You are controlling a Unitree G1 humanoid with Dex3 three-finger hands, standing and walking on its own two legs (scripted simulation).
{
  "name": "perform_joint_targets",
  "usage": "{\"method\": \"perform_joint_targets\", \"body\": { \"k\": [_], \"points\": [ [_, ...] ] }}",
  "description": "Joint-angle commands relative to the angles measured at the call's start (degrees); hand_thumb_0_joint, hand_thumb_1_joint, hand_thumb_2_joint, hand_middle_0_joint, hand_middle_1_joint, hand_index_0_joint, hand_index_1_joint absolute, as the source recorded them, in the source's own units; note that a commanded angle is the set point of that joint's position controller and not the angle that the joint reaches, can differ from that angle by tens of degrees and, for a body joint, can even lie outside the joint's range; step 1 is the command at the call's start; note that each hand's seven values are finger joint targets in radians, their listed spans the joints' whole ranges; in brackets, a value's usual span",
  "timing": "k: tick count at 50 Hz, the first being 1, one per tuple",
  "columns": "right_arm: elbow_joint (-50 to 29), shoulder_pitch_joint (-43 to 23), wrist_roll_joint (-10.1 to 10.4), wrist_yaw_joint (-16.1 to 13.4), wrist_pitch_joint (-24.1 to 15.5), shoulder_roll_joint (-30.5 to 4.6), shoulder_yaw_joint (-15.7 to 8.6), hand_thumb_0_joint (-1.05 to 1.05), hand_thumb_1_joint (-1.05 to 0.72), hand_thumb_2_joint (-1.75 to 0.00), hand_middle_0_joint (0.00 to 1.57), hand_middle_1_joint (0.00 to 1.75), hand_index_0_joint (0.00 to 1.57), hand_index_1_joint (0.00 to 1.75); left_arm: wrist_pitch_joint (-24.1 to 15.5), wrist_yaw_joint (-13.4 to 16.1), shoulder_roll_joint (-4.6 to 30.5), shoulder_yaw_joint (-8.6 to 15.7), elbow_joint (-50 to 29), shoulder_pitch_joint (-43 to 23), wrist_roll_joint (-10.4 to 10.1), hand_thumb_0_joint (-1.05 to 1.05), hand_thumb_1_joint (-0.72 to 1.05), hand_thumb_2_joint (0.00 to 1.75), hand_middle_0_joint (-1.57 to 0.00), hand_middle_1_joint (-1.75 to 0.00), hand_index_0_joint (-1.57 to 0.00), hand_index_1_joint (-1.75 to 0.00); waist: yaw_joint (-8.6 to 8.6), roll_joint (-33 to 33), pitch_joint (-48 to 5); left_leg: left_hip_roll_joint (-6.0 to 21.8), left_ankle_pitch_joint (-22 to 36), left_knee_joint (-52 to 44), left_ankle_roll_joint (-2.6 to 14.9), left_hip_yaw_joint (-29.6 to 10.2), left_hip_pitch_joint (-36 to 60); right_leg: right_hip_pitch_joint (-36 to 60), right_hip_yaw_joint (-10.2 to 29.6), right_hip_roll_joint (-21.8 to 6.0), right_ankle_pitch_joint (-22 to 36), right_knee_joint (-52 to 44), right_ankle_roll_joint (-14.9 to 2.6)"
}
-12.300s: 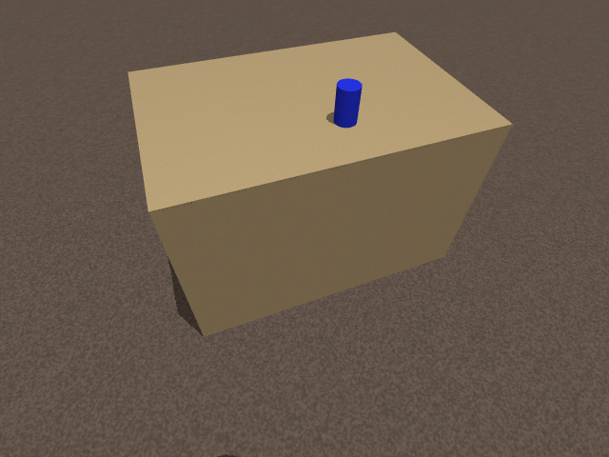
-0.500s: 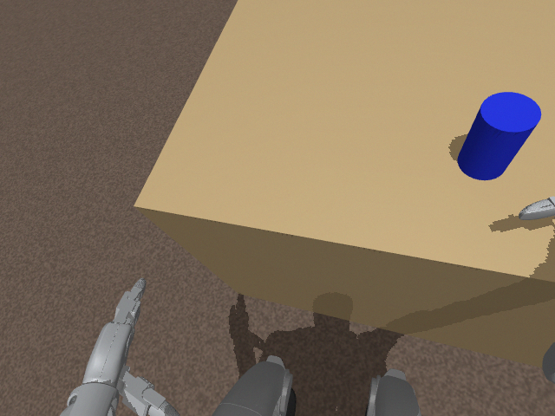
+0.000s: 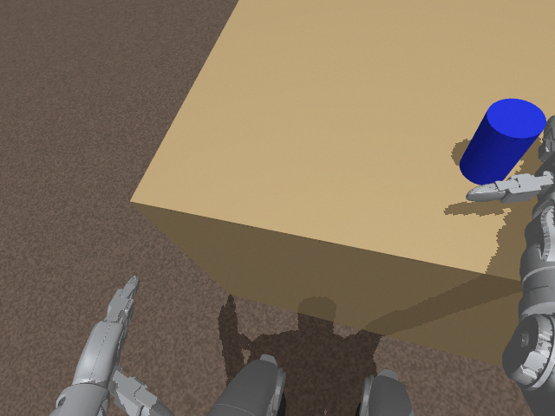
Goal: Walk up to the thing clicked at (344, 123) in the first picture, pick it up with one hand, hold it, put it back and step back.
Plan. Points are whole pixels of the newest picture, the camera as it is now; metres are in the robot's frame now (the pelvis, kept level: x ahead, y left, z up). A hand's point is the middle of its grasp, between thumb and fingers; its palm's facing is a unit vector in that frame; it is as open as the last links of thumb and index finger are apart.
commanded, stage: rest palm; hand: right
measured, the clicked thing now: (497, 145) +0.52 -0.21 +0.03
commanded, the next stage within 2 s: close in 0.12 s
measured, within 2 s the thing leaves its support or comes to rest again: leaves its support in 1.34 s
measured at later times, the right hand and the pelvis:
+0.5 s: hand (500, 139) +0.52 -0.21 +0.05, palm faces +0.21 +0.98 +0.00, open 16.3 cm; pelvis +0.00 +0.00 -0.01, yaw +0 degrees
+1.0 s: hand (498, 137) +0.52 -0.20 +0.05, palm faces +0.20 +0.98 +0.00, open 9.9 cm; pelvis +0.00 +0.00 +0.00, yaw +0 degrees
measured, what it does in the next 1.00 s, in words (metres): stands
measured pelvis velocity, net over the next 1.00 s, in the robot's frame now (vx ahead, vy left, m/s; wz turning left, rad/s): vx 0.00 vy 0.00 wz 0.00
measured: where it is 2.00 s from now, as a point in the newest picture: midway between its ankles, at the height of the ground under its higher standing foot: outside the picture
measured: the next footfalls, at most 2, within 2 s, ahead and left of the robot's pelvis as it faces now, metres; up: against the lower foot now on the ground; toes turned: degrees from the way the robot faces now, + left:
none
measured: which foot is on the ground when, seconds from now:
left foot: down 0.00-1.00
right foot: down 0.00-1.00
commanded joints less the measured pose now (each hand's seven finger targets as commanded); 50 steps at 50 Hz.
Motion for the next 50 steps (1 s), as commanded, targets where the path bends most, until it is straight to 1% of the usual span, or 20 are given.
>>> {"method": "perform_joint_targets", "body": {
  "k": [1, 2, 3, 6, 9, 12, 14, 16, 20, 22, 25, 26, 30, 31, 32, 34, 37, 43, 46, 50],
  "points": [
    [-13.3, -24.2, -0.1, -1.0, -3.9, -13.5, -0.7, 0.00, 0.44, -0.07, 0.05, 0.05, 0.04, 0.05, -2.7, 1.1, 9.3, 6.4, -8.7, 1.4, -0.3, 0.00, -0.60, 0.08, -0.05, -0.04, -0.03, -0.06, 0.04, -12.7, -28.1, -1.9, 19.8, -6.5, 2.65, 1.3, 5.7, 27.4, 1.3, 1.9, 20.8, -6.3, -0.82],
    [-17.5, -28.0, -0.7, -1.4, -4.6, -15.6, -1.2, 0.00, 0.44, -0.06, 0.06, 0.04, 0.05, 0.04, -2.8, 1.1, 9.8, 6.6, -11.0, -0.7, 0.0, 0.00, -0.60, 0.08, -0.05, -0.04, -0.03, -0.06, -0.19, -14.5, -32.1, -1.9, 19.9, -6.2, 2.77, 1.3, 6.4, 30.1, 1.4, 1.7, 21.9, -6.2, -0.65],
    [-16.1, -27.1, -0.5, -1.3, -4.5, -11.9, 0.9, 0.00, 0.45, -0.05, 0.06, 0.04, 0.05, 0.04, -2.9, 1.0, 10.0, 6.7, -12.2, -1.5, 0.2, 0.00, -0.60, 0.08, -0.05, -0.04, -0.03, -0.06, 0.55, -14.6, -33.5, -2.1, 20.1, -6.2, 2.84, 1.6, 6.3, 31.7, 1.5, 1.6, 22.9, -6.0, -0.54],
    [-5.7, -17.8, -0.8, -1.7, -2.7, -10.1, 0.8, 0.00, 0.45, -0.04, 0.08, 0.04, 0.07, 0.04, -1.9, 0.9, 9.3, 6.5, -9.1, 2.5, -0.4, 0.00, -0.60, 0.09, -0.05, -0.04, -0.03, -0.06, 0.47, -9.9, -25.9, -2.2, 20.5, -7.6, 2.37, 1.5, 8.3, 25.6, 0.8, 2.3, 19.4, -6.5, -1.06],
    [-15.1, -26.2, -0.8, -2.5, -4.6, -12.9, -0.6, 0.00, 0.52, 0.00, 0.11, 0.04, 0.10, 0.04, -2.2, 0.6, 9.4, 6.0, -13.5, -0.5, 0.1, 0.00, -0.60, 0.09, -0.05, -0.04, -0.03, -0.06, 0.54, -11.5, -32.7, -2.1, 22.8, -6.8, 2.07, 0.8, 10.0, 27.7, 0.8, 2.2, 21.5, -5.4, -1.34],
    [-5.7, -19.3, -1.2, -2.6, -3.3, -9.1, 1.0, 0.00, 0.51, 0.00, 0.20, 0.05, 0.19, 0.05, -1.6, 0.0, 7.6, 5.2, -9.2, 2.2, -0.2, 0.00, -0.56, 0.06, -0.05, -0.05, -0.05, -0.06, 0.84, -9.1, -23.5, -2.2, 21.5, -7.2, 1.99, 0.7, 8.4, 21.6, 0.3, 2.7, 18.2, -5.8, -1.54],
    [-14.1, -28.9, -1.9, -3.8, -5.3, -15.8, -2.0, 0.00, 0.52, 0.00, 0.30, 0.12, 0.29, 0.12, -1.9, 0.3, 8.5, 5.5, -12.4, -1.0, 0.2, 0.00, -0.55, 0.05, -0.05, -0.05, -0.05, -0.05, 0.71, -10.7, -27.6, -1.9, 19.7, -7.1, 2.01, -0.1, 8.8, 22.5, 0.6, 2.3, 16.3, -5.8, -1.52],
    [-10.0, -29.0, -1.9, -3.9, -5.4, -12.3, -0.1, 0.00, 0.54, 0.00, 0.35, 0.14, 0.34, 0.14, -1.6, 0.1, 7.5, 5.0, -10.5, 0.2, 0.4, 0.00, -0.54, 0.05, -0.05, -0.05, -0.05, -0.05, 2.28, -11.5, -25.3, -2.2, 16.4, -6.5, 2.49, 0.6, 5.5, 22.8, 1.0, 2.0, 13.9, -6.4, -1.19],
    [-10.0, -30.5, -2.8, -3.8, -5.0, -15.0, -0.6, 0.00, 0.48, -0.03, 0.41, 0.19, 0.39, 0.19, -1.5, 0.5, 9.7, 6.8, -12.7, -0.1, 0.4, 0.00, -0.54, 0.05, -0.05, -0.05, -0.05, -0.05, 2.87, -12.7, -28.6, -2.2, 16.2, -6.3, 2.66, 0.9, 5.0, 25.1, 1.4, 1.9, 14.7, -6.6, -0.96],
    [-10.2, -31.2, -2.3, -3.5, -4.6, -12.4, 0.7, 0.00, 0.49, -0.05, 0.44, 0.22, 0.43, 0.22, -1.6, 0.4, 9.4, 6.5, -11.9, 1.6, 0.6, 0.00, -0.54, 0.05, -0.04, -0.06, -0.05, -0.05, 3.25, -13.9, -30.6, -2.3, 17.3, -5.9, 2.59, 1.4, 4.4, 27.6, 1.6, 1.6, 17.2, -5.9, -0.93],
    [-5.3, -27.4, -2.2, -3.1, -3.0, -12.1, 0.7, 0.00, 0.50, -0.05, 0.51, 0.26, 0.50, 0.26, -1.7, 0.3, 9.1, 5.6, -10.0, 0.2, 0.4, 0.00, -0.55, 0.05, -0.04, -0.05, -0.04, -0.05, 2.45, -13.0, -27.9, -2.5, 18.4, -5.8, 2.46, 1.7, 3.6, 25.3, 1.8, 1.7, 19.3, -5.3, -0.82],
    [-10.0, -31.1, -2.4, -3.4, -3.5, -15.4, -0.9, 0.00, 0.50, -0.06, 0.52, 0.26, 0.51, 0.26, -2.0, 0.4, 9.6, 5.7, -13.4, -2.3, 0.4, 0.00, -0.55, 0.05, -0.05, -0.05, -0.05, -0.05, 1.44, -13.5, -32.6, -2.4, 20.0, -5.6, 2.35, 1.5, 5.8, 26.5, 1.8, 1.7, 20.5, -4.9, -1.00],
    [-5.8, -26.1, -2.3, -3.3, -2.4, -11.9, 0.7, 0.00, 0.46, -0.14, 0.63, 0.36, 0.62, 0.37, -1.3, 0.2, 9.2, 5.6, -9.2, 1.6, 0.5, 0.00, -0.55, 0.06, -0.04, -0.05, -0.04, -0.05, 1.72, -12.6, -30.3, -2.7, 21.3, -5.8, 2.35, 2.0, 6.5, 26.0, 1.6, 2.1, 22.0, -5.3, -0.84],
    [-7.4, -26.0, -2.6, -3.6, -2.3, -14.6, -0.9, 0.00, 0.43, -0.16, 0.67, 0.40, 0.66, 0.40, -1.4, 0.3, 9.7, 5.8, -12.4, -1.3, 0.0, 0.00, -0.55, 0.06, -0.04, -0.05, -0.04, -0.05, 0.60, -11.8, -33.1, -2.6, 22.5, -5.9, 2.18, 1.8, 8.2, 26.8, 1.5, 2.1, 22.9, -5.1, -1.08],
    [-11.3, -30.3, -2.6, -3.8, -2.9, -14.2, -0.1, 0.00, 0.42, -0.17, 0.71, 0.42, 0.70, 0.42, -1.3, 0.5, 10.2, 6.6, -12.3, -1.5, 0.5, 0.00, -0.55, 0.06, -0.04, -0.05, -0.04, -0.05, 1.96, -13.2, -34.2, -2.5, 22.9, -5.8, 2.22, 1.5, 8.4, 27.2, 1.3, 1.9, 22.8, -4.9, -1.00],
    [-7.5, -26.2, -1.9, -3.6, -2.5, -8.5, 2.2, 0.00, 0.37, -0.24, 0.81, 0.51, 0.80, 0.51, -1.0, 0.2, 9.3, 6.2, -10.3, 1.0, 0.5, 0.00, -0.54, 0.06, -0.04, -0.05, -0.04, -0.05, 2.38, -12.3, -30.0, -2.9, 22.0, -5.8, 2.45, 2.1, 6.3, 27.2, 1.5, 1.9, 23.2, -5.6, -0.78],
    [-12.0, -25.7, -2.0, -4.2, -2.6, -11.8, 0.4, 0.00, 0.34, -0.31, 0.90, 0.60, 0.90, 0.60, -0.9, 0.2, 10.0, 7.0, -10.9, -0.4, 0.1, 0.00, -0.54, 0.05, -0.04, -0.05, -0.04, -0.05, 0.41, -12.5, -30.7, -2.8, 21.5, -6.3, 2.45, 2.1, 6.7, 28.7, 1.6, 1.8, 23.9, -6.5, -0.76],
    [-7.3, -24.1, -1.7, -5.0, -2.5, -9.9, 0.7, 0.00, 0.18, -0.45, 1.01, 0.73, 1.01, 0.73, -1.1, 0.4, 9.0, 6.6, -8.7, -1.5, -0.3, 0.00, -0.54, 0.05, -0.04, -0.05, -0.04, -0.05, 2.41, -8.3, -24.6, -2.6, 21.5, -7.5, 2.07, 1.8, 7.0, 24.6, 1.5, 1.8, 21.0, -7.0, -1.38],
    [-8.9, -30.5, -2.4, -4.8, -4.0, -11.7, 1.2, 0.00, 0.05, -0.58, 1.10, 0.85, 1.10, 0.85, -1.3, 0.5, 9.1, 6.8, -9.9, -0.6, 0.0, 0.00, -0.53, 0.04, -0.04, -0.05, -0.05, -0.05, 3.59, -11.0, -28.1, -2.5, 20.2, -7.4, 2.31, 1.4, 5.9, 28.5, 1.4, 1.7, 20.8, -6.7, -1.21],
    [-7.0, -28.2, -2.5, -4.4, -3.9, -12.8, 0.2, 0.00, -0.11, -0.84, 1.20, 1.06, 1.21, 1.06, -1.5, 0.4, 10.0, 7.3, -9.6, 1.1, 0.2, 0.00, -0.52, 0.03, -0.04, -0.06, -0.05, -0.05, 2.73, -12.4, -27.6, -2.3, 19.3, -7.2, 2.41, 1.5, 4.7, 28.5, 1.5, 1.8, 20.5, -7.0, -1.02]
  ]
}}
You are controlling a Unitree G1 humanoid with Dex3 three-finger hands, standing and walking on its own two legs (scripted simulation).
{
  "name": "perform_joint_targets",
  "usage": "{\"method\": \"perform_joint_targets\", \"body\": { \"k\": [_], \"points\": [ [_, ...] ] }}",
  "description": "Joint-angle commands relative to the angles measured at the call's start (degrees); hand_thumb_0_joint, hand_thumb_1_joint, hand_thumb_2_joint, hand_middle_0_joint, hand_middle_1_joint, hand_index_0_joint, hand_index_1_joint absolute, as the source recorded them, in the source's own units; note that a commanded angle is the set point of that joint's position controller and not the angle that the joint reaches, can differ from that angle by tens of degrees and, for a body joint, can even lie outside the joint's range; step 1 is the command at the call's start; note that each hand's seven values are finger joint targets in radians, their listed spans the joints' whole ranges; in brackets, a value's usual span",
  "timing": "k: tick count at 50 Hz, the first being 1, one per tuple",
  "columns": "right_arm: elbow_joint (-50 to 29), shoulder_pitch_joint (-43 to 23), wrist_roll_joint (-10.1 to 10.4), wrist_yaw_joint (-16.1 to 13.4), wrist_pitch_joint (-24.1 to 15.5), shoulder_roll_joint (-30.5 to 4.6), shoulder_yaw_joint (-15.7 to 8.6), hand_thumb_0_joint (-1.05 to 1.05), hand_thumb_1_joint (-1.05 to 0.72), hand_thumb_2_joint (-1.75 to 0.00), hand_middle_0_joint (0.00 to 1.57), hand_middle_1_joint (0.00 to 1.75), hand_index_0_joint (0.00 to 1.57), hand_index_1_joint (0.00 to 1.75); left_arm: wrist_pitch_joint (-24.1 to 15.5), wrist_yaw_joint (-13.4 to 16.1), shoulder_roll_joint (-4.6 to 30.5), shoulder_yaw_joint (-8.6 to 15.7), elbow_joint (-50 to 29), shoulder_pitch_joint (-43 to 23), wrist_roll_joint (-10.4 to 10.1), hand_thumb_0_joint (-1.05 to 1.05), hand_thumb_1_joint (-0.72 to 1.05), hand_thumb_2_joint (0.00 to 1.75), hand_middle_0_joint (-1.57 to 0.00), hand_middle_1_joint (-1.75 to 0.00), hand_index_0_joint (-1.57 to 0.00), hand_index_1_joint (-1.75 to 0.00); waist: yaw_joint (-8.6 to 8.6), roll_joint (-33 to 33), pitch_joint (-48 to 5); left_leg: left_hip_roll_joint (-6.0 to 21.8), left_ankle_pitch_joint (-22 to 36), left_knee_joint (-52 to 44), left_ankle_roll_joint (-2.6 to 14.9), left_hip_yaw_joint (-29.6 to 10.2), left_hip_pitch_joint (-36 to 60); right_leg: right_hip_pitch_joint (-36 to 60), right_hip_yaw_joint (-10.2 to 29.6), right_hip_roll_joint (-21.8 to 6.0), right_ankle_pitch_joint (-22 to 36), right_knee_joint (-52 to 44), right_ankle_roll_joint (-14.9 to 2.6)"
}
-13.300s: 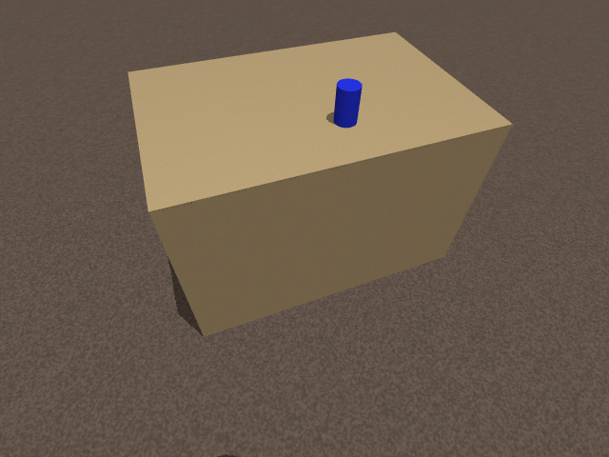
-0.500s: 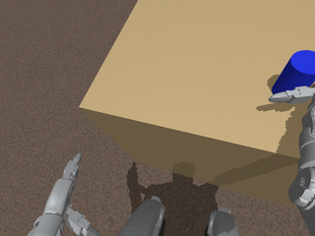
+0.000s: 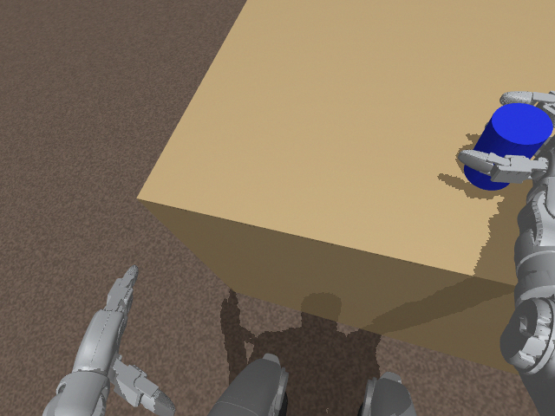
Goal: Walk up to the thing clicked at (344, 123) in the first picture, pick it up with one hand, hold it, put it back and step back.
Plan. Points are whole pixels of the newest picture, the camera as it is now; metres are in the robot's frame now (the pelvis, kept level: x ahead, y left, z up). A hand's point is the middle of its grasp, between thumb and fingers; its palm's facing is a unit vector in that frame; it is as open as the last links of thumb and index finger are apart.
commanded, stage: close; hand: right
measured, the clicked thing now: (502, 149) +0.52 -0.20 +0.03
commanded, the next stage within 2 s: settle in 0.06 s
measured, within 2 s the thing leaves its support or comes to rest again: leaves its support in 0.34 s
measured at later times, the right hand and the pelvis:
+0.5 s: hand (528, 131) +0.51 -0.21 +0.08, palm faces +0.20 +0.98 -0.01, open 9.4 cm; pelvis +0.00 +0.00 +0.01, yaw +0 degrees
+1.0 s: hand (538, 107) +0.52 -0.21 +0.11, palm faces +0.18 +0.98 +0.00, open 9.5 cm; pelvis +0.01 +0.00 +0.03, yaw -1 degrees
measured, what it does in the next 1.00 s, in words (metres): stands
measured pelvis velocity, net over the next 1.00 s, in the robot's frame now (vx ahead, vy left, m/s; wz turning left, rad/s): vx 0.01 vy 0.00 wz -0.01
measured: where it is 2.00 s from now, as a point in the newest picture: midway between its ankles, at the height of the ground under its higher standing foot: outside the picture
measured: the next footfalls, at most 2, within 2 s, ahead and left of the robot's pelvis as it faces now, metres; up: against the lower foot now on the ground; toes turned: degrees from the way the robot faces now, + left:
none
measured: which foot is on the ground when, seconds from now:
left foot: down 0.00-1.00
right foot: down 0.00-1.00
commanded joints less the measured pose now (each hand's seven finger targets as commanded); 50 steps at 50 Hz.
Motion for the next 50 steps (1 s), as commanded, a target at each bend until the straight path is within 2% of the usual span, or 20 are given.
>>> {"method": "perform_joint_targets", "body": {
  "k": [1, 5, 10, 13, 16, 18, 21, 23, 26, 29, 32, 35, 36, 38, 39, 40, 44, 46, 49, 50],
  "points": [
    [-10.2, -23.1, 0.3, 0.5, -3.5, -10.8, 0.0, 0.00, -0.15, -0.91, 1.23, 1.12, 1.24, 1.12, -3.1, 0.9, 9.4, 6.1, -9.6, 3.4, 0.2, 0.00, -0.52, 0.03, -0.04, -0.06, -0.05, -0.05, 1.40, -12.0, -28.0, -2.4, 18.7, -6.7, 2.53, 1.6, 4.6, 29.1, 1.4, 1.7, 20.5, -6.5, -0.86],
    [-14.0, -21.2, 0.7, 1.2, -3.0, -11.8, -0.4, 0.00, -0.27, -1.04, 1.31, 1.24, 1.32, 1.24, -3.3, 0.6, 9.5, 6.3, -11.2, 2.0, -0.2, 0.00, -0.52, 0.03, -0.04, -0.05, -0.05, -0.04, -0.43, -13.2, -31.6, -2.2, 21.1, -6.2, 2.55, 1.8, 7.1, 30.4, 1.4, 1.9, 23.7, -6.2, -0.69],
    [-14.2, -21.6, 1.2, 1.1, -2.9, -12.4, -1.2, 0.00, -0.27, -1.22, 1.28, 1.35, 1.31, 1.35, -3.2, 0.9, 8.8, 5.2, -10.4, -0.1, -0.4, 0.00, -0.56, 0.06, -0.06, -0.06, -0.06, -0.06, -0.92, -10.8, -29.6, -2.2, 21.0, -6.8, 2.26, 1.5, 9.4, 25.9, 1.0, 2.1, 20.3, -6.3, -1.14],
    [-18.1, -24.7, 1.1, 1.3, -3.3, -14.8, -1.7, 0.00, -0.32, -1.29, 1.31, 1.41, 1.34, 1.41, -3.4, 1.4, 9.3, 5.7, -12.2, 0.3, -0.7, 0.00, -0.56, 0.06, -0.06, -0.06, -0.05, -0.06, -0.29, -12.2, -34.6, -2.1, 22.5, -7.7, 1.87, 1.1, 11.9, 30.1, 0.6, 2.1, 21.1, -6.4, -1.31],
    [-15.1, -23.0, 1.4, 1.3, -2.1, -12.2, 0.1, 0.00, -0.25, -1.24, 1.29, 1.38, 1.33, 1.38, -2.9, 1.4, 8.0, 4.7, -6.9, 3.1, -0.7, 0.00, -0.55, 0.06, -0.06, -0.06, -0.05, -0.06, -0.09, -12.6, -27.1, -2.3, 19.7, -8.8, 2.44, 1.5, 8.5, 29.1, 0.8, 2.4, 19.3, -8.7, -0.80],
    [-21.3, -27.7, 1.5, 0.4, -2.7, -16.9, -2.0, 0.00, -0.23, -1.24, 1.30, 1.38, 1.34, 1.38, -3.3, 2.1, 12.7, 9.0, -10.2, 0.4, -0.8, 0.00, -0.55, 0.06, -0.06, -0.06, -0.06, -0.06, -0.10, -13.3, -32.5, -2.4, 18.7, -9.3, 2.64, 1.7, 9.5, 34.1, 1.2, 2.0, 19.8, -9.5, -0.59],
    [-11.1, -20.8, 1.8, 1.1, -0.8, -8.5, 2.2, 0.00, -0.21, -1.26, 1.31, 1.40, 1.34, 1.40, -3.0, 1.4, 7.7, 4.6, -3.8, 4.1, -1.0, 0.00, -0.54, 0.06, -0.06, -0.06, -0.05, -0.06, -0.31, -10.7, -21.6, -2.5, 17.5, -10.4, 2.69, 2.0, 7.8, 29.4, 0.9, 2.4, 18.0, -11.0, -0.60],
    [-20.3, -29.0, 1.3, 0.3, -2.3, -16.9, -1.6, 0.00, -0.20, -1.24, 1.30, 1.38, 1.34, 1.38, -3.6, 2.1, 9.7, 6.1, -8.1, -0.2, -0.9, 0.00, -0.54, 0.05, -0.06, -0.06, -0.06, -0.06, -1.25, -12.6, -29.6, -2.1, 19.1, -10.5, 2.54, 1.3, 10.2, 34.0, 0.9, 2.1, 20.4, -10.5, -0.66],
    [-8.7, -21.1, 1.9, 1.8, 0.0, -6.3, 3.9, 0.00, -0.19, -1.27, 1.30, 1.41, 1.34, 1.41, -3.5, 1.5, 6.9, 3.6, -2.3, 3.5, -0.9, 0.00, -0.54, 0.06, -0.05, -0.06, -0.05, -0.06, -0.47, -10.0, -21.3, -2.2, 18.9, -11.3, 2.39, 1.3, 8.7, 29.9, 0.4, 2.4, 18.6, -11.0, -0.97],
    [-18.8, -28.2, 1.5, 1.2, -0.9, -17.4, -1.8, 0.00, -0.20, -1.27, 1.29, 1.40, 1.33, 1.40, -4.0, 2.1, 10.6, 5.7, -8.4, -2.1, -0.9, 0.00, -0.55, 0.05, -0.05, -0.05, -0.05, -0.06, -2.74, -11.4, -33.0, -2.0, 21.8, -11.2, 2.33, 1.2, 14.1, 35.6, 0.8, 2.4, 22.9, -11.5, -0.84],
    [-9.8, -21.4, 2.7, 2.9, 1.2, -8.1, 2.4, 0.00, -0.24, -1.29, 1.31, 1.42, 1.35, 1.42, -3.5, 1.6, 7.2, 3.7, -3.2, 2.8, -1.5, 0.00, -0.55, 0.06, -0.05, -0.06, -0.05, -0.06, -1.33, -8.3, -24.3, -2.1, 23.2, -12.2, 2.09, 1.5, 13.2, 32.2, 0.4, 2.8, 23.3, -11.7, -1.04],
    [-18.3, -29.3, 2.3, 1.6, -0.1, -15.9, -1.1, 0.00, -0.22, -1.25, 1.31, 1.40, 1.35, 1.40, -4.0, 2.1, 9.8, 5.2, -7.6, -2.2, -1.4, 0.00, -0.55, 0.06, -0.05, -0.05, -0.05, -0.06, -2.19, -10.4, -31.2, -1.8, 23.6, -12.4, 2.11, 1.1, 15.6, 35.7, 0.3, 2.6, 23.7, -12.3, -0.94],
    [-17.2, -28.8, 2.3, 1.6, 0.2, -13.6, 0.7, 0.00, -0.22, -1.27, 1.32, 1.41, 1.35, 1.42, -3.7, 2.1, 10.5, 6.5, -5.9, -0.4, -1.4, 0.00, -0.55, 0.06, -0.05, -0.05, -0.05, -0.06, -1.65, -9.2, -29.6, -1.9, 22.8, -12.8, 2.15, 1.1, 15.5, 35.1, 0.2, 2.7, 22.3, -12.5, -1.09],
    [-8.9, -21.9, 2.6, 2.2, 1.5, -8.2, 2.6, 0.00, -0.25, -1.30, 1.30, 1.42, 1.34, 1.42, -3.5, 1.7, 6.8, 3.4, -1.7, 2.9, -1.8, 0.00, -0.55, 0.06, -0.05, -0.05, -0.05, -0.06, -1.20, -6.9, -22.1, -1.9, 22.6, -13.6, 1.85, 1.0, 14.2, 31.1, -0.2, 3.0, 20.5, -12.8, -1.40],
    [-11.6, -23.0, 2.8, 2.1, 1.2, -9.4, 1.6, 0.00, -0.25, -1.30, 1.29, 1.42, 1.33, 1.42, -3.9, 1.8, 6.7, 3.1, -3.1, 0.5, -1.9, 0.00, -0.55, 0.06, -0.05, -0.05, -0.05, -0.06, -1.35, -7.0, -24.3, -1.8, 23.6, -13.3, 1.77, 1.0, 14.3, 32.2, 0.2, 2.8, 22.3, -12.7, -1.42],
    [-19.7, -29.6, 2.4, 1.5, 0.1, -16.3, -0.9, 0.00, -0.26, -1.29, 1.29, 1.42, 1.33, 1.42, -4.0, 2.3, 10.1, 6.2, -5.8, -0.1, -1.9, 0.00, -0.55, 0.06, -0.05, -0.05, -0.05, -0.06, -1.92, -9.4, -29.9, -1.8, 24.0, -13.1, 2.07, 0.9, 15.9, 35.7, 0.3, 2.7, 23.9, -13.0, -1.09],
    [-10.2, -24.1, 2.5, 2.1, 1.5, -8.3, 3.0, 0.00, -0.28, -1.34, 1.29, 1.45, 1.33, 1.45, -3.6, 1.7, 6.9, 3.6, 0.0, 2.2, -1.6, 0.00, -0.55, 0.06, -0.05, -0.05, -0.05, -0.06, -1.86, -9.1, -21.3, -1.8, 20.8, -14.0, 2.42, 1.2, 12.6, 33.4, 0.1, 2.9, 21.4, -14.5, -0.68],
    [-21.7, -32.5, 2.2, 1.2, 0.0, -16.8, -0.5, 0.00, -0.26, -1.34, 1.30, 1.45, 1.34, 1.45, -4.4, 2.4, 10.6, 6.1, -6.2, -2.7, -1.6, 0.00, -0.55, 0.06, -0.05, -0.05, -0.05, -0.06, -2.70, -11.0, -31.7, -1.7, 22.5, -14.1, 2.30, 0.9, 16.3, 38.9, 0.4, 2.5, 23.6, -14.3, -0.75],
    [-11.0, -24.0, 2.8, 2.2, 2.0, -8.0, 3.6, 0.00, -0.27, -1.34, 1.28, 1.45, 1.32, 1.45, -3.9, 1.9, 6.6, 2.9, -0.8, 1.6, -1.8, 0.00, -0.55, 0.06, -0.05, -0.05, -0.05, -0.06, -2.35, -8.7, -22.9, -1.8, 21.5, -14.9, 2.30, 1.2, 15.0, 34.9, 0.0, 2.9, 21.5, -15.1, -0.75],
    [-12.1, -24.1, 2.9, 2.0, 1.8, -10.4, 1.7, 0.00, -0.27, -1.35, 1.28, 1.45, 1.32, 1.45, -4.1, 2.0, 7.3, 3.5, -0.9, 0.3, -2.0, 0.00, -0.56, 0.06, -0.05, -0.05, -0.04, -0.06, -2.99, -8.8, -25.2, -1.8, 23.1, -14.5, 2.13, 1.1, 15.4, 35.9, 0.2, 2.8, 24.2, -14.9, -0.77]
  ]
}}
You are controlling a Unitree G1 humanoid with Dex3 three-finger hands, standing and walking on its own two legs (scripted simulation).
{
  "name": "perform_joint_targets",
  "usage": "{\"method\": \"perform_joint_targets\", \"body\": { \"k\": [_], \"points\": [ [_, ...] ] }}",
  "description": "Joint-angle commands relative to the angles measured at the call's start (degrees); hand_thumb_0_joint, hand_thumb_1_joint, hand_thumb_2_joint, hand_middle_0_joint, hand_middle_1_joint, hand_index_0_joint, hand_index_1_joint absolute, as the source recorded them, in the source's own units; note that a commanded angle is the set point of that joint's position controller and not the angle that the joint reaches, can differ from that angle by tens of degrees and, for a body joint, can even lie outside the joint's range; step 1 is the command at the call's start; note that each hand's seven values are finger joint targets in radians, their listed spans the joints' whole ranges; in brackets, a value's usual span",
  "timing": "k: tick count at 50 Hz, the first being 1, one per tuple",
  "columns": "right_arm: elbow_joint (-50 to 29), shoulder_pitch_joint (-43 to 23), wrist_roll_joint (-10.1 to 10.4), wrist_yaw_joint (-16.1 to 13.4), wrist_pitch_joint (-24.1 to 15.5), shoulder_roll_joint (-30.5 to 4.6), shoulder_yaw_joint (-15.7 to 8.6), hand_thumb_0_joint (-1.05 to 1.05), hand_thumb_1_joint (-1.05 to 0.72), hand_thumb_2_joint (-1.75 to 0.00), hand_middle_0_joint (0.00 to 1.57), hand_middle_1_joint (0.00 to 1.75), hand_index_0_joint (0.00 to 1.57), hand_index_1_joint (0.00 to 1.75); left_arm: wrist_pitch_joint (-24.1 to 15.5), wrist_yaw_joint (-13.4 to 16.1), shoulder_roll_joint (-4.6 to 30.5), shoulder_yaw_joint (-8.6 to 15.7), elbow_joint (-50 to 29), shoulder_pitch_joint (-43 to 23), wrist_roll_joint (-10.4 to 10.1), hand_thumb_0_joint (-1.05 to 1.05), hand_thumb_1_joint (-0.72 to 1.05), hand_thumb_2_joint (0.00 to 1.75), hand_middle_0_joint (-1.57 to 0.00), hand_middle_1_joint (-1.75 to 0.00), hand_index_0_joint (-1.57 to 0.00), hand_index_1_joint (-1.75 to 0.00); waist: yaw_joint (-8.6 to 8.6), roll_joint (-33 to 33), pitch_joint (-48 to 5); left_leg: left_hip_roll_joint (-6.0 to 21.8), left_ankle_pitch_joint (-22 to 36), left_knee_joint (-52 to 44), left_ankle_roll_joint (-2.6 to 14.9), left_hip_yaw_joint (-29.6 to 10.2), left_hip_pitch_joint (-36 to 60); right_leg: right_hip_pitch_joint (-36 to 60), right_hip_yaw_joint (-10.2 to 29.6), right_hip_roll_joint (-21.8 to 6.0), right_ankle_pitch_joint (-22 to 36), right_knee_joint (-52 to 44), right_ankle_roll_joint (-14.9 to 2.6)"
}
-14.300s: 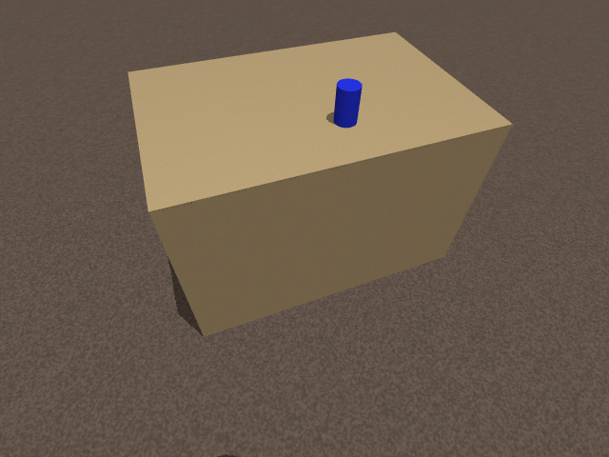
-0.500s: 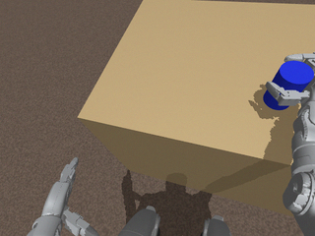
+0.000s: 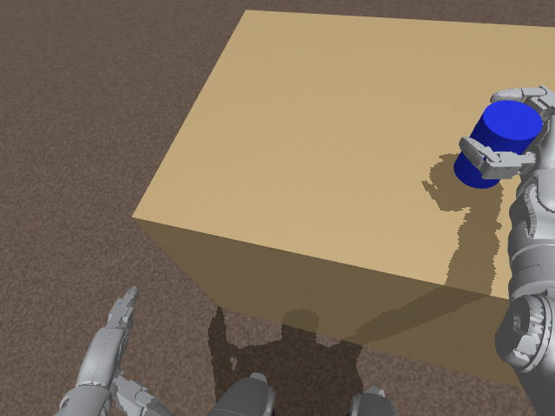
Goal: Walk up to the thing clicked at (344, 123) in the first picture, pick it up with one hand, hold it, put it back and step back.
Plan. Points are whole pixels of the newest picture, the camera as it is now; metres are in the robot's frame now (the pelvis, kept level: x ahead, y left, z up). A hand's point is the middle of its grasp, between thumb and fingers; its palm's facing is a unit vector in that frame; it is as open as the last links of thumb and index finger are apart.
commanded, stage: settle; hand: right
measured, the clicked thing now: (492, 147) +0.51 -0.20 +0.06
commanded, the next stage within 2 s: lift in 0.10 s
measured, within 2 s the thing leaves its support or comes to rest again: neither
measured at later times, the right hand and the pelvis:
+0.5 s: hand (503, 125) +0.50 -0.19 +0.11, palm faces +0.16 +0.99 +0.00, open 9.5 cm; pelvis +0.01 +0.00 +0.02, yaw +0 degrees
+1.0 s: hand (537, 127) +0.43 -0.18 +0.19, palm faces +0.17 +0.99 -0.02, open 9.5 cm; pelvis +0.01 +0.01 +0.04, yaw -1 degrees
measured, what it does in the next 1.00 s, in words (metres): stands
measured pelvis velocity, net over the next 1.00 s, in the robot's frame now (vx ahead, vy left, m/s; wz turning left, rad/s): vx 0.01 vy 0.01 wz -0.02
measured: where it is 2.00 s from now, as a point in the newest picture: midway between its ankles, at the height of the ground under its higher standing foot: outside the picture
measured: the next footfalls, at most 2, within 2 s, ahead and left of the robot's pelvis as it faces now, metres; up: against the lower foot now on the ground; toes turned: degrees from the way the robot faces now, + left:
none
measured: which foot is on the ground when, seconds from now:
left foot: down 0.00-1.00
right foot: down 0.00-1.00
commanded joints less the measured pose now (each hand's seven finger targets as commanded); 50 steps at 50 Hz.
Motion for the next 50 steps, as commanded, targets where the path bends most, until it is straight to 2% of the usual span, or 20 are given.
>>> {"method": "perform_joint_targets", "body": {
  "k": [1, 2, 4, 5, 7, 10, 12, 13, 16, 17, 18, 19, 21, 24, 26, 29, 32, 35, 43, 50],
  "points": [
    [-17.0, -28.2, 0.7, 0.3, -4.0, -15.6, -2.3, 0.00, -0.29, -1.34, 1.29, 1.44, 1.33, 1.45, -3.5, 1.2, 9.0, 5.4, -10.8, -2.7, -0.5, 0.00, -0.56, 0.06, -0.05, -0.05, -0.04, -0.06, -0.44, -10.9, -32.3, -2.2, 22.0, -5.9, 2.17, 2.0, 7.3, 29.2, 1.6, 1.9, 24.2, -5.6, -0.62],
    [-19.5, -31.6, 0.6, 0.1, -4.2, -16.6, -2.0, 0.00, -0.27, -1.33, 1.28, 1.45, 1.32, 1.45, -3.4, 1.4, 10.5, 6.6, -10.5, -1.0, -0.2, 0.00, -0.56, 0.06, -0.05, -0.05, -0.04, -0.06, -0.13, -12.3, -34.2, -2.4, 21.9, -6.0, 2.41, 2.0, 7.2, 31.7, 1.6, 1.8, 25.5, -5.7, -0.43],
    [-10.2, -24.1, 1.1, 0.7, -2.7, -9.1, 1.1, 0.00, -0.30, -1.37, 1.31, 1.48, 1.35, 1.48, -3.0, 0.8, 7.5, 3.7, -6.9, 1.6, -0.2, 0.00, -0.56, 0.06, -0.05, -0.05, -0.04, -0.06, 0.29, -8.7, -26.5, -2.7, 21.2, -6.5, 2.38, 2.6, 5.5, 28.7, 1.7, 1.9, 25.8, -6.2, -0.44],
    [-8.4, -23.2, 1.2, 0.8, -2.3, -9.9, 0.4, 0.00, -0.32, -1.36, 1.30, 1.46, 1.34, 1.46, -2.9, 0.7, 6.4, 3.2, -5.5, 1.7, -0.6, 0.00, -0.56, 0.06, -0.05, -0.05, -0.04, -0.06, -0.03, -8.6, -23.7, -2.5, 21.0, -7.2, 2.30, 2.3, 5.9, 26.3, 1.3, 2.2, 23.4, -6.7, -0.60],
    [-18.8, -30.6, 0.7, -0.1, -3.7, -17.7, -3.1, 0.00, -0.31, -1.35, 1.31, 1.46, 1.35, 1.46, -3.4, 1.4, 9.7, 5.4, -11.7, -3.6, -0.6, 0.00, -0.56, 0.06, -0.05, -0.05, -0.04, -0.06, -0.96, -9.7, -32.7, -2.3, 22.2, -7.1, 2.16, 1.9, 8.8, 30.6, 1.4, 1.9, 24.0, -6.7, -0.76],
    [-6.7, -22.7, 1.2, 0.9, -1.9, -8.3, 1.4, 0.00, -0.35, -1.41, 1.31, 1.50, 1.35, 1.50, -3.1, 0.8, 6.3, 3.1, -5.4, 2.6, -0.7, 0.00, -0.55, 0.06, -0.05, -0.05, -0.04, -0.06, 0.76, -6.0, -21.8, -2.3, 21.1, -8.6, 1.82, 1.8, 7.6, 24.8, 0.7, 2.5, 19.3, -7.1, -1.26],
    [-16.1, -28.3, 0.9, 0.0, -3.0, -16.9, -3.3, 0.00, -0.25, -1.36, 1.30, 1.47, 1.34, 1.47, -3.5, 1.2, 8.7, 4.9, -8.6, -1.7, -0.7, 0.00, -0.54, 0.05, -0.05, -0.06, -0.05, -0.05, -0.98, -7.1, -29.1, -1.6, 24.0, -8.3, 1.34, 0.8, 11.4, 25.6, 0.4, 2.7, 20.8, -6.7, -1.55],
    [-17.1, -29.8, 0.8, -0.2, -3.1, -16.9, -2.8, 0.00, -0.22, -1.35, 1.29, 1.46, 1.34, 1.46, -3.5, 1.3, 10.4, 6.6, -9.3, -1.4, -0.5, 0.00, -0.54, 0.05, -0.05, -0.06, -0.05, -0.05, -0.67, -8.8, -31.0, -1.9, 22.9, -8.2, 1.73, 1.3, 10.9, 28.7, 0.5, 2.6, 21.3, -7.3, -1.20],
    [-9.2, -21.2, 1.4, 0.8, -1.5, -7.5, 1.7, 0.00, -0.20, -1.34, 1.28, 1.45, 1.33, 1.45, -3.2, 0.9, 7.4, 4.6, -5.7, 1.6, -1.0, 0.00, -0.54, 0.06, -0.05, -0.06, -0.05, -0.05, -0.33, -5.5, -23.6, -2.2, 21.2, -9.1, 1.73, 1.8, 8.8, 26.9, 0.6, 2.5, 19.9, -8.0, -1.24],
    [-12.5, -22.4, 1.5, 0.6, -1.6, -9.9, 0.2, 0.00, -0.23, -1.32, 1.28, 1.43, 1.32, 1.43, -3.3, 0.9, 6.6, 3.3, -6.0, -0.5, -1.1, 0.00, -0.54, 0.06, -0.05, -0.06, -0.05, -0.05, -2.14, -6.4, -25.8, -2.0, 22.4, -9.1, 1.74, 1.6, 10.4, 27.0, 0.5, 2.7, 21.1, -8.5, -1.18],
    [-21.4, -29.1, 1.6, -0.1, -2.7, -15.8, -2.0, 0.00, -0.23, -1.32, 1.28, 1.43, 1.32, 1.43, -3.5, 1.3, 9.9, 6.4, -8.6, -1.6, -1.1, 0.00, -0.54, 0.05, -0.05, -0.05, -0.05, -0.05, -2.18, -8.6, -31.2, -1.8, 23.6, -8.9, 1.67, 1.2, 12.0, 29.9, 0.5, 2.5, 22.8, -8.1, -1.15],
    [-22.2, -29.7, 1.4, -0.2, -2.4, -14.3, -0.9, 0.00, -0.22, -1.34, 1.29, 1.45, 1.33, 1.45, -3.5, 1.3, 9.3, 5.7, -8.3, -1.9, -0.8, 0.00, -0.54, 0.06, -0.05, -0.05, -0.05, -0.05, -2.60, -9.9, -33.6, -1.9, 24.9, -8.9, 1.78, 1.2, 12.8, 32.8, 0.3, 2.5, 24.9, -8.1, -1.00],
    [-15.8, -22.5, 2.3, 0.6, -0.6, -5.9, 3.3, 0.00, -0.21, -1.33, 1.28, 1.44, 1.32, 1.44, -3.2, 1.0, 7.0, 3.8, -3.6, 1.6, -1.0, 0.00, -0.55, 0.06, -0.05, -0.05, -0.05, -0.06, -1.97, -8.3, -25.2, -2.3, 22.9, -9.7, 2.22, 2.2, 10.7, 30.8, 0.7, 2.5, 24.6, -9.6, -0.53],
    [-25.6, -26.4, 2.2, -0.7, -1.1, -14.0, -1.0, 0.00, -0.23, -1.31, 1.28, 1.43, 1.32, 1.43, -3.2, 1.6, 8.8, 4.9, -6.6, -2.6, -1.4, 0.00, -0.55, 0.06, -0.05, -0.05, -0.05, -0.05, -4.44, -8.9, -32.5, -1.8, 25.4, -10.3, 1.85, 1.6, 15.7, 33.8, 0.3, 2.5, 26.5, -10.3, -0.66],
    [-22.2, -21.0, 3.1, -0.1, 0.5, -5.4, 3.9, 0.00, -0.23, -1.33, 1.30, 1.45, 1.34, 1.45, -2.8, 1.4, 6.9, 4.0, -3.0, 1.3, -1.4, 0.00, -0.55, 0.06, -0.05, -0.05, -0.04, -0.05, -3.16, -7.7, -27.4, -2.0, 26.2, -11.1, 1.77, 2.0, 15.5, 33.7, 0.1, 2.7, 27.0, -11.0, -0.72],
    [-26.7, -18.8, 3.5, -1.0, 1.8, -8.1, 2.1, 0.00, -0.25, -1.30, 1.28, 1.42, 1.32, 1.42, -2.6, 1.8, 8.0, 4.9, -2.1, -1.0, -1.9, 0.00, -0.55, 0.05, -0.05, -0.05, -0.05, -0.05, -5.21, -7.0, -26.6, -1.7, 26.1, -12.3, 1.77, 2.1, 16.7, 35.1, 0.0, 2.6, 28.7, -12.7, -0.47],
    [-30.1, -16.1, 4.3, -0.7, 3.4, -2.5, 5.5, 0.00, -0.25, -1.30, 1.29, 1.42, 1.32, 1.42, -2.4, 1.8, 5.1, 2.9, 0.8, 1.1, -2.2, 0.00, -0.55, 0.06, -0.04, -0.05, -0.04, -0.05, -5.53, -7.0, -24.1, -1.7, 26.6, -13.4, 1.91, 2.4, 17.9, 36.8, -0.2, 2.7, 30.3, -14.0, -0.32],
    [-35.2, -15.2, 4.8, -1.4, 5.1, -5.1, 4.2, 0.00, -0.26, -1.30, 1.29, 1.42, 1.33, 1.42, -2.5, 2.6, 8.6, 6.2, -0.7, -2.2, -2.7, 0.00, -0.55, 0.06, -0.04, -0.05, -0.04, -0.05, -6.06, -4.9, -25.2, -1.1, 28.5, -14.6, 1.37, 2.1, 20.4, 38.9, -0.6, 2.6, 30.4, -15.1, -0.78],
    [-38.8, -7.2, 6.2, -1.6, 10.8, 1.6, 7.7, 0.00, -0.22, -1.28, 1.28, 1.41, 1.31, 1.41, -2.7, 3.3, 4.9, 4.4, 5.0, -1.8, -3.8, 0.00, -0.54, 0.05, -0.04, -0.05, -0.04, -0.05, -7.89, -1.5, -16.2, -0.3, 26.7, -18.0, 1.23, 2.1, 24.0, 38.5, -1.3, 3.0, 26.4, -19.7, -0.90],
    [-48.9, -4.6, 7.9, -1.6, 14.2, 0.9, 8.2, 0.00, -0.25, -1.30, 1.30, 1.43, 1.33, 1.43, -3.9, 4.4, 6.0, 4.8, 4.7, -3.4, -4.4, 0.00, -0.53, 0.05, -0.04, -0.05, -0.04, -0.05, -9.43, -1.2, -12.2, 0.1, 20.7, -21.1, 1.53, 2.2, 26.5, 39.6, -1.7, 3.4, 18.6, -24.1, -0.56]
  ]
}}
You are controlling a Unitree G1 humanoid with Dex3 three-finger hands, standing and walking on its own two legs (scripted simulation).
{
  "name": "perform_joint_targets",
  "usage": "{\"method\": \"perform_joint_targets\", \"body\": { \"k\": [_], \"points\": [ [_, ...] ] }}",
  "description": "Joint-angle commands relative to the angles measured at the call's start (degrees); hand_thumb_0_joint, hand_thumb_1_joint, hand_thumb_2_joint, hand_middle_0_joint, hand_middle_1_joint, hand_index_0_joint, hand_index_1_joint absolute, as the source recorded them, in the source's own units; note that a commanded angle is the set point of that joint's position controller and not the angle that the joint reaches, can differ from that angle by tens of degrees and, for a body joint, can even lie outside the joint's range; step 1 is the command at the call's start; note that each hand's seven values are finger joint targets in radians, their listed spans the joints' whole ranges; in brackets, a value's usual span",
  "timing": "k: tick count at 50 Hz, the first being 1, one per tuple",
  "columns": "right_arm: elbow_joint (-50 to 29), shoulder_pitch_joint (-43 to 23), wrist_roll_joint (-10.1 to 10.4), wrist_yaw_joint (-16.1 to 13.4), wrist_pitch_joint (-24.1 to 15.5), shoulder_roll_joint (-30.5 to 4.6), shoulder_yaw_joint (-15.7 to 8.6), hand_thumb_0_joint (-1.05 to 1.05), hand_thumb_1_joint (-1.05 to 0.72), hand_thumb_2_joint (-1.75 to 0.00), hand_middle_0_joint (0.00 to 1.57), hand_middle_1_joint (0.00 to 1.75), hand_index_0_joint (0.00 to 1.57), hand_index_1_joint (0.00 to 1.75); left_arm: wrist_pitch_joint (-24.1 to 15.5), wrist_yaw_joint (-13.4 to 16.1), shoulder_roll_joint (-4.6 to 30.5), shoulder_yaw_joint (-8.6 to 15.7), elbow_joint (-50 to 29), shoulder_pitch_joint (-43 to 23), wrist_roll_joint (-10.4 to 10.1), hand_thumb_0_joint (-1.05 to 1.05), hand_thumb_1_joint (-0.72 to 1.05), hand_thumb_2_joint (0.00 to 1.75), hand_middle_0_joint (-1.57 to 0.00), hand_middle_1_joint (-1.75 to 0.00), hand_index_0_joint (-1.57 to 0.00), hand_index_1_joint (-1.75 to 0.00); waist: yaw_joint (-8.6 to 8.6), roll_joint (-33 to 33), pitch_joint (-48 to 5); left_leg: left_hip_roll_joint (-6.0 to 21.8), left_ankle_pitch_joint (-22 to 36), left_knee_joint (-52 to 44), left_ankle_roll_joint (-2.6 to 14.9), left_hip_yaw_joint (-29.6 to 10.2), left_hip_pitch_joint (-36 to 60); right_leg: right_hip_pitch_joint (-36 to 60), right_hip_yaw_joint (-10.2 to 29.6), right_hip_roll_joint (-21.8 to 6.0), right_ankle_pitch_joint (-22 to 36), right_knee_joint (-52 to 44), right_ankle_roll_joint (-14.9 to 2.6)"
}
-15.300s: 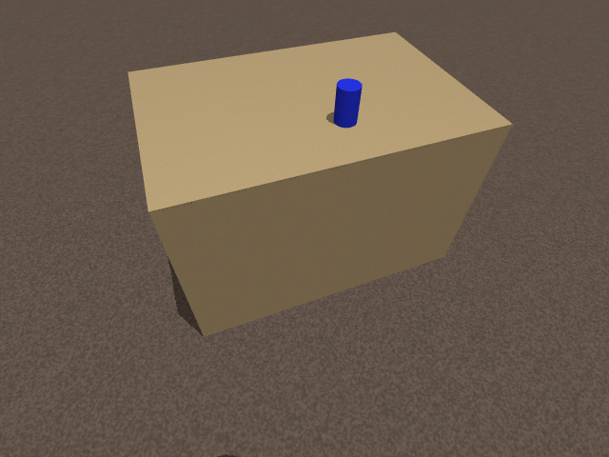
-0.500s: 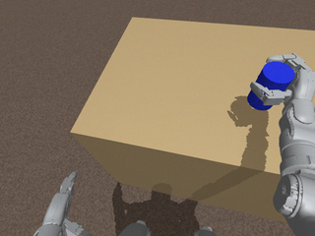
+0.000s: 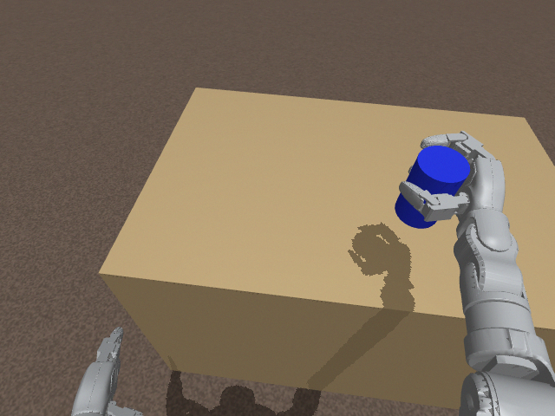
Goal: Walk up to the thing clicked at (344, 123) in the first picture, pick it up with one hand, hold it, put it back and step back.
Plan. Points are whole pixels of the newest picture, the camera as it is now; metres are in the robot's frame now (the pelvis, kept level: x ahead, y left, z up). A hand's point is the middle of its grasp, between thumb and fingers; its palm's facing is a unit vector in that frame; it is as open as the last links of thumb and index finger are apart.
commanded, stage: lift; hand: right
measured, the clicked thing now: (428, 189) +0.42 -0.18 +0.12
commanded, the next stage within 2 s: hold in 0.68 s
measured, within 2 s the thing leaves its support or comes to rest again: neither
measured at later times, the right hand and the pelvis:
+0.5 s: hand (442, 194) +0.36 -0.16 +0.18, palm faces +0.14 +0.99 -0.01, open 9.5 cm; pelvis -0.01 +0.01 +0.01, yaw -1 degrees
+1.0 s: hand (454, 191) +0.34 -0.16 +0.20, palm faces +0.15 +0.99 -0.02, open 9.5 cm; pelvis -0.01 +0.01 +0.02, yaw -1 degrees
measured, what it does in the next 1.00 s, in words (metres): stands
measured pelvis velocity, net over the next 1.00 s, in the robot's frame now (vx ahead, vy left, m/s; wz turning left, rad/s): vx -0.01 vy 0.01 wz -0.02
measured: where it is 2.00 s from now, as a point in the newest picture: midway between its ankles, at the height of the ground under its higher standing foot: outside the picture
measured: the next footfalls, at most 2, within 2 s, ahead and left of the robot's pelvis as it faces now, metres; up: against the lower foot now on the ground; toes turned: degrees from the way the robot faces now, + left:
none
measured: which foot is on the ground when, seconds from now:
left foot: down 0.00-1.00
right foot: down 0.00-1.00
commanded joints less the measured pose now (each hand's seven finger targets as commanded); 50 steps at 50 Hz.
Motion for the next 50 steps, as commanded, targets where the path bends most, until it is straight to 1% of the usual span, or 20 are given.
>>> {"method": "perform_joint_targets", "body": {
  "k": [1, 5, 6, 9, 11, 14, 15, 19, 23, 24, 26, 28, 33, 35, 37, 40, 42, 44, 47, 50],
  "points": [
    [-17.3, -21.5, 1.3, 0.0, -1.3, -10.4, -1.6, 0.00, -0.25, -1.29, 1.29, 1.42, 1.33, 1.42, -3.9, 1.4, 7.4, 3.9, -8.5, -2.1, -0.3, 0.00, -0.53, 0.04, -0.04, -0.05, -0.04, -0.05, -0.02, 0.2, -15.3, -1.9, 17.0, -6.4, 1.27, 3.0, 3.7, 15.2, -0.1, 1.2, 13.1, -6.3, -0.95],
    [-23.6, -20.5, 2.2, -0.1, 0.7, -8.9, -0.6, 0.00, -0.24, -1.30, 1.30, 1.43, 1.33, 1.43, -4.5, 1.6, 7.5, 4.3, -7.2, -3.3, -0.5, 0.00, -0.53, 0.05, -0.04, -0.05, -0.04, -0.05, -0.07, 0.3, -13.5, -1.4, 17.7, -7.6, 0.86, 2.5, 4.5, 15.9, -0.5, 1.6, 13.1, -6.7, -1.10],
    [-24.7, -20.6, 2.3, -0.6, 1.3, -10.6, -2.1, 0.00, -0.22, -1.30, 1.30, 1.44, 1.34, 1.44, -4.8, 2.1, 9.8, 6.3, -8.7, -5.6, -0.5, 0.00, -0.53, 0.05, -0.04, -0.05, -0.04, -0.05, -0.25, 2.2, -14.4, -1.5, 17.0, -7.9, 0.82, 2.8, 4.8, 16.5, -0.2, 1.5, 12.4, -7.3, -1.17],
    [-26.9, -18.1, 2.5, -0.6, 2.6, -8.0, -0.3, 0.00, -0.23, -1.30, 1.30, 1.43, 1.34, 1.43, -5.0, 1.9, 5.8, 2.4, -7.3, -5.4, -0.5, 0.00, -0.54, 0.05, -0.04, -0.05, -0.04, -0.05, -1.15, 1.8, -13.0, -1.2, 16.5, -8.9, 0.71, 2.6, 6.3, 16.7, -0.3, 1.8, 12.0, -7.9, -1.12],
    [-26.9, -16.3, 2.7, -0.8, 3.9, -10.0, -1.9, 0.00, -0.21, -1.29, 1.29, 1.43, 1.33, 1.43, -5.1, 2.3, 6.6, 3.5, -4.9, -5.7, -0.7, 0.00, -0.54, 0.05, -0.04, -0.05, -0.04, -0.04, -1.36, 2.0, -11.1, -1.0, 15.9, -9.6, 0.45, 2.3, 6.0, 15.9, -0.5, 1.9, 11.2, -8.3, -1.24],
    [-29.2, -15.2, 2.6, -0.7, 5.2, -9.1, -1.6, 0.00, -0.20, -1.29, 1.29, 1.43, 1.33, 1.43, -5.4, 2.2, 7.3, 3.9, -4.8, -7.3, -0.4, 0.00, -0.54, 0.05, -0.03, -0.04, -0.04, -0.04, -1.27, 1.9, -11.7, -1.1, 15.4, -10.3, 0.52, 2.4, 6.8, 17.2, -0.4, 1.8, 11.0, -9.2, -1.21],
    [-28.6, -13.4, 2.7, -0.6, 5.8, -8.1, -1.2, 0.00, -0.20, -1.30, 1.30, 1.44, 1.34, 1.44, -5.3, 1.9, 5.3, 2.0, -3.6, -7.2, -0.4, 0.00, -0.54, 0.05, -0.03, -0.05, -0.03, -0.04, -2.12, 2.0, -10.3, -1.0, 15.2, -10.7, 0.54, 2.3, 7.4, 16.2, -0.4, 2.0, 10.9, -9.6, -1.22],
    [-34.7, -15.2, 3.0, -0.7, 6.7, -8.4, -0.9, 0.00, -0.22, -1.31, 1.31, 1.45, 1.35, 1.45, -5.9, 2.4, 8.8, 5.2, -4.5, -8.6, -0.3, 0.00, -0.54, 0.05, -0.04, -0.05, -0.04, -0.05, -0.96, 2.5, -11.7, -1.2, 14.8, -11.4, 0.67, 2.6, 7.0, 19.5, -0.2, 1.7, 10.7, -10.4, -1.11],
    [-34.2, -11.5, 3.3, -0.8, 8.2, -7.9, -1.6, 0.00, -0.22, -1.31, 1.31, 1.45, 1.35, 1.45, -6.4, 2.4, 6.2, 3.0, -2.9, -8.8, -0.5, 0.00, -0.55, 0.05, -0.03, -0.04, -0.03, -0.05, -1.90, 2.2, -9.0, -1.3, 14.3, -12.3, 0.65, 2.9, 7.5, 19.2, -0.1, 1.7, 10.5, -11.5, -1.22],
    [-35.4, -12.1, 3.2, -1.0, 8.6, -9.0, -2.2, 0.00, -0.22, -1.30, 1.30, 1.44, 1.34, 1.44, -6.5, 2.9, 9.3, 6.2, -2.3, -8.5, -0.5, 0.00, -0.54, 0.05, -0.04, -0.04, -0.03, -0.05, -1.13, 2.6, -9.8, -1.3, 14.5, -12.3, 0.63, 2.9, 7.0, 20.4, 0.0, 1.6, 10.4, -11.7, -1.25],
    [-37.5, -12.8, 3.3, -0.8, 8.8, -7.0, -0.3, 0.00, -0.23, -1.29, 1.30, 1.43, 1.34, 1.43, -6.7, 2.3, 6.4, 3.4, -0.8, -7.7, -0.3, 0.00, -0.54, 0.05, -0.04, -0.05, -0.04, -0.05, -1.67, 0.0, -9.7, -1.4, 14.6, -12.5, 0.92, 3.1, 7.6, 20.9, 0.0, 1.6, 10.8, -12.1, -1.02],
    [-35.7, -10.0, 3.3, -0.6, 9.9, -7.1, -0.9, 0.00, -0.24, -1.30, 1.30, 1.44, 1.34, 1.44, -6.9, 2.4, 5.4, 2.5, -0.7, -8.9, -0.5, 0.00, -0.55, 0.05, -0.04, -0.04, -0.03, -0.05, -2.08, 1.1, -7.5, -1.4, 14.1, -13.1, 0.82, 3.2, 7.4, 20.1, 0.1, 1.6, 10.5, -12.6, -1.12],
    [-39.0, -9.6, 3.5, -0.7, 11.7, -7.6, -1.7, 0.00, -0.24, -1.30, 1.29, 1.43, 1.33, 1.43, -7.3, 2.5, 8.1, 4.8, 1.1, -9.9, -0.3, 0.00, -0.55, 0.05, -0.04, -0.05, -0.04, -0.05, -2.15, 1.5, -8.8, -1.5, 15.8, -13.6, 0.82, 3.3, 8.9, 21.7, 0.2, 1.6, 12.2, -13.2, -1.05],
    [-39.7, -9.6, 3.6, -0.4, 12.0, -6.5, -0.9, 0.00, -0.25, -1.31, 1.30, 1.44, 1.34, 1.44, -7.3, 2.0, 4.4, 1.3, 2.1, -10.0, -0.3, 0.00, -0.55, 0.05, -0.04, -0.05, -0.04, -0.05, -2.69, 0.7, -7.7, -1.5, 15.1, -14.0, 0.91, 3.5, 9.3, 21.0, 0.2, 1.6, 11.9, -13.6, -1.03],
    [-40.8, -9.4, 3.5, -0.6, 12.5, -7.8, -1.9, 0.00, -0.26, -1.32, 1.31, 1.45, 1.35, 1.45, -7.6, 2.3, 7.6, 4.4, 0.9, -10.9, -0.3, 0.00, -0.55, 0.05, -0.04, -0.05, -0.04, -0.05, -2.39, 1.1, -10.3, -1.6, 16.9, -13.8, 0.92, 3.6, 10.1, 22.8, 0.4, 1.5, 13.8, -13.5, -0.94],
    [-40.7, -7.4, 3.7, -0.6, 13.8, -6.5, -1.4, 0.00, -0.23, -1.30, 1.29, 1.43, 1.33, 1.43, -7.4, 2.3, 6.5, 3.1, 2.0, -9.9, -0.3, 0.00, -0.54, 0.05, -0.04, -0.05, -0.04, -0.05, -2.15, 2.7, -8.7, -1.5, 17.9, -14.3, 0.73, 3.6, 10.1, 23.0, 0.2, 1.6, 14.6, -13.6, -1.15],
    [-41.2, -7.4, 3.9, -0.5, 14.3, -8.0, -2.8, 0.00, -0.22, -1.29, 1.28, 1.42, 1.32, 1.42, -7.5, 2.6, 8.7, 5.5, 2.7, -10.4, -0.3, 0.00, -0.53, 0.04, -0.04, -0.05, -0.04, -0.05, -1.93, 2.3, -8.7, -1.2, 18.7, -14.7, 0.56, 3.5, 11.0, 22.9, 0.1, 1.9, 15.3, -13.7, -1.37],
    [-44.0, -8.2, 3.7, -0.4, 14.8, -7.1, -1.4, 0.00, -0.21, -1.29, 1.28, 1.42, 1.32, 1.42, -7.4, 2.0, 5.8, 2.9, 3.7, -10.8, -0.3, 0.00, -0.54, 0.05, -0.04, -0.05, -0.04, -0.05, -2.79, 1.1, -8.4, -0.9, 19.1, -14.9, 0.58, 3.1, 11.3, 22.8, -0.2, 2.1, 15.7, -13.8, -1.30],
    [-43.1, -7.1, 3.9, -0.5, 15.7, -7.3, -2.4, 0.00, -0.20, -1.29, 1.27, 1.41, 1.31, 1.41, -7.8, 2.4, 7.9, 4.8, 2.9, -12.0, -0.4, 0.00, -0.53, 0.04, -0.04, -0.05, -0.05, -0.05, -2.20, 3.7, -9.1, -1.1, 21.3, -14.8, 0.32, 3.5, 11.9, 23.9, 0.2, 2.0, 17.5, -13.7, -1.58],
    [-44.1, -6.7, 3.6, -0.2, 16.3, -6.5, -1.3, 0.00, -0.19, -1.29, 1.26, 1.41, 1.30, 1.41, -7.4, 1.9, 5.5, 2.7, 4.6, -12.1, -0.5, 0.00, -0.54, 0.05, -0.04, -0.05, -0.05, -0.05, -2.87, 2.3, -8.7, -0.9, 21.9, -14.9, 0.43, 3.4, 12.2, 24.1, 0.0, 2.2, 18.3, -13.8, -1.55]
  ]
}}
